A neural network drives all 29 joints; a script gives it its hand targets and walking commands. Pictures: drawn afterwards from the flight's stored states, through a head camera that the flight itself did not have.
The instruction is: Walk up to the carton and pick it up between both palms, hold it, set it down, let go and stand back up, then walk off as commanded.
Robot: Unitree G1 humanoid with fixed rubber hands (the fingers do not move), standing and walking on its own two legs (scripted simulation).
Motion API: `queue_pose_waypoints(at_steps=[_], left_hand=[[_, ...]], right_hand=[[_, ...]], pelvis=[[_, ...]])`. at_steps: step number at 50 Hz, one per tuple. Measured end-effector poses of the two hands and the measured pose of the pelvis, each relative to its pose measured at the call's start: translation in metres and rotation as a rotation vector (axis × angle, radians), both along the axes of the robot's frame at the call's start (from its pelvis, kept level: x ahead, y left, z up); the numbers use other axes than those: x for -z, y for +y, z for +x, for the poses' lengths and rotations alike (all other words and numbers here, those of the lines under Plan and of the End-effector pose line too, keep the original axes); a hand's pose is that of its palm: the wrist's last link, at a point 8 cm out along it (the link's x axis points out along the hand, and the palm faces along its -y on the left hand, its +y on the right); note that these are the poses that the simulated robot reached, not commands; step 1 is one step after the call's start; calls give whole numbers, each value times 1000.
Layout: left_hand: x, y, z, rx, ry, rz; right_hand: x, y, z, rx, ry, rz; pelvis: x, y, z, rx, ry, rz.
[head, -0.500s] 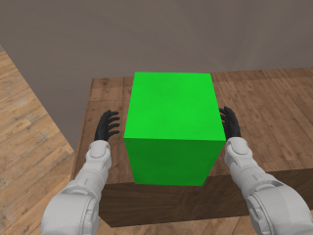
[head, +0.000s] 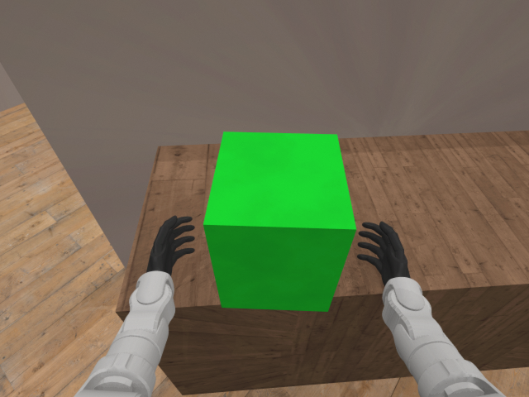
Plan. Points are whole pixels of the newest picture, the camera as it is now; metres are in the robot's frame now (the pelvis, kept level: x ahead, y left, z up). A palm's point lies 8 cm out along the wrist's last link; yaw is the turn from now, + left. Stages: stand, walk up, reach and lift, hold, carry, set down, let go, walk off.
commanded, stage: set down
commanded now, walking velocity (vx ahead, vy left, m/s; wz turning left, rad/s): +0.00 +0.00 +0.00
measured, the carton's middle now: (277, 224) +0.42 +0.00 +0.02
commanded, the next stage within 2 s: none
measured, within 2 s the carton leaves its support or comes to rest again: neither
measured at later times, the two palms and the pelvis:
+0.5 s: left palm (137, 349) +0.21 +0.20 +0.00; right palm (421, 347) +0.21 -0.20 +0.01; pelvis +0.02 +0.00 +0.01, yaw -1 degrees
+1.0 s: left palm (129, 371) +0.19 +0.21 -0.01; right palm (423, 371) +0.18 -0.19 -0.01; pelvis +0.02 +0.01 +0.01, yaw -3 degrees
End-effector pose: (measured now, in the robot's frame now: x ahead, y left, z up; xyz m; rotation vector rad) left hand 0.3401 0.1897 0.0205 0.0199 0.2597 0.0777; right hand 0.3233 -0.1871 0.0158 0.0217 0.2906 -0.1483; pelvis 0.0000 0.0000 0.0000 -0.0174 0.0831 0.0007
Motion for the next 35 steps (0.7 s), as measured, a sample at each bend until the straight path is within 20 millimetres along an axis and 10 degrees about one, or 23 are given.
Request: queue_pose_waypoints(at_steps=[21, 35], left_hand=[[21, 12, -110, -9, 90, -4], [14, 19, -149, -22, 122, -9]], right_hand=[[9, -10, -97, 17, 16, 0], [1, -4, -144, 32, 52, 3]], pelvis=[[-10, 2, 16, 4, -135, 12], [-12, 6, 17, 34, -178, 14]])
